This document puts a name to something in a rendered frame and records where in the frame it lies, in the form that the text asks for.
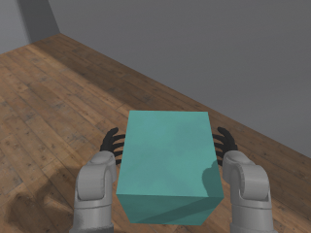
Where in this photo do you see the left robot forearm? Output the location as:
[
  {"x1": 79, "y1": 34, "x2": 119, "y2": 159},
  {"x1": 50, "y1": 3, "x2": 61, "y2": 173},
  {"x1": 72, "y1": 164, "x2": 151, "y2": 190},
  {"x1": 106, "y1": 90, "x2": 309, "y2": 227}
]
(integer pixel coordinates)
[{"x1": 69, "y1": 150, "x2": 118, "y2": 233}]

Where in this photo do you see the robot left hand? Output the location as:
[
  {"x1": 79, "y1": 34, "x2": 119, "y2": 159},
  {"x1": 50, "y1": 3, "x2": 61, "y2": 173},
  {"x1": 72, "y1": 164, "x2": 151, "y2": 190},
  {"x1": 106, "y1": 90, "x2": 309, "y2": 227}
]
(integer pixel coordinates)
[{"x1": 100, "y1": 127, "x2": 125, "y2": 165}]

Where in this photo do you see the carton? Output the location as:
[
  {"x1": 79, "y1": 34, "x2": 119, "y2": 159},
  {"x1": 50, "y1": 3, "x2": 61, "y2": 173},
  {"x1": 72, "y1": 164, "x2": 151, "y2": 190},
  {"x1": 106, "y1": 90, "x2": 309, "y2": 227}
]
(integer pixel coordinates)
[{"x1": 116, "y1": 110, "x2": 225, "y2": 226}]

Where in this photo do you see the robot right hand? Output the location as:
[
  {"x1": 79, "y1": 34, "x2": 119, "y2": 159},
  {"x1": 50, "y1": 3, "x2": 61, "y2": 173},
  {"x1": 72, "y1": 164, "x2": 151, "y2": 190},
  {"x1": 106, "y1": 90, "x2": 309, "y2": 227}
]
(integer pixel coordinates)
[{"x1": 212, "y1": 126, "x2": 238, "y2": 166}]

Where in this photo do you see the right robot forearm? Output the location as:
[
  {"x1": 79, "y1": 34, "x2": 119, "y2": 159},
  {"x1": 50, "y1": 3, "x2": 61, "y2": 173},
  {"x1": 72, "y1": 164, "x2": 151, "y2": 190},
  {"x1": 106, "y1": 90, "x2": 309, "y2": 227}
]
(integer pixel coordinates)
[{"x1": 222, "y1": 150, "x2": 278, "y2": 233}]

